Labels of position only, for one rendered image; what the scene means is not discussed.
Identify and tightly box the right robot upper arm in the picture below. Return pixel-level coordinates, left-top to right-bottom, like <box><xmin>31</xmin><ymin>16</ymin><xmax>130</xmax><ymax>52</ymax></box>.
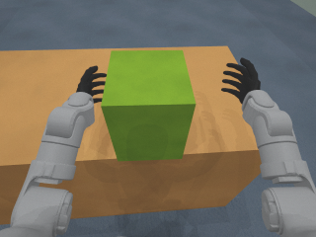
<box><xmin>261</xmin><ymin>187</ymin><xmax>316</xmax><ymax>237</ymax></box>

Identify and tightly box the carton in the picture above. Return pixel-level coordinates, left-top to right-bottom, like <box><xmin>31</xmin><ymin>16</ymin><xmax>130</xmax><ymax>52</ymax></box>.
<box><xmin>101</xmin><ymin>50</ymin><xmax>196</xmax><ymax>162</ymax></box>

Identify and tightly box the right robot hand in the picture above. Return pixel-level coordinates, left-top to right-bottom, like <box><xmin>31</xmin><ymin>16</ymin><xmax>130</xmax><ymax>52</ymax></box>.
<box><xmin>221</xmin><ymin>57</ymin><xmax>261</xmax><ymax>105</ymax></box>

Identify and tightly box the pedestal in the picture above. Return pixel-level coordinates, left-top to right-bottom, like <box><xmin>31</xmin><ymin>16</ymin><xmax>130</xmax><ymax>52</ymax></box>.
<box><xmin>0</xmin><ymin>45</ymin><xmax>262</xmax><ymax>225</ymax></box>

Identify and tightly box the robot left forearm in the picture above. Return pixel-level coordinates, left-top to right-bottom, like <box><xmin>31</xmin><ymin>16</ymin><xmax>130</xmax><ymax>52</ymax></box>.
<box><xmin>10</xmin><ymin>92</ymin><xmax>95</xmax><ymax>227</ymax></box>

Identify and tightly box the left robot upper arm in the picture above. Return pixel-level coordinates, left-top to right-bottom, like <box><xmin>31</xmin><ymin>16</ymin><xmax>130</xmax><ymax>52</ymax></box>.
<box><xmin>0</xmin><ymin>186</ymin><xmax>73</xmax><ymax>237</ymax></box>

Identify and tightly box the left robot hand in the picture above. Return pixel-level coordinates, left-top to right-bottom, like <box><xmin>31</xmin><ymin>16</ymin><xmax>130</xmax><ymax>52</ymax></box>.
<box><xmin>76</xmin><ymin>65</ymin><xmax>107</xmax><ymax>104</ymax></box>

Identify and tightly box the robot right forearm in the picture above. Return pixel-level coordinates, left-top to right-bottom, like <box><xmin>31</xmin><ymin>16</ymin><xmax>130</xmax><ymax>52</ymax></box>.
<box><xmin>241</xmin><ymin>90</ymin><xmax>316</xmax><ymax>196</ymax></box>

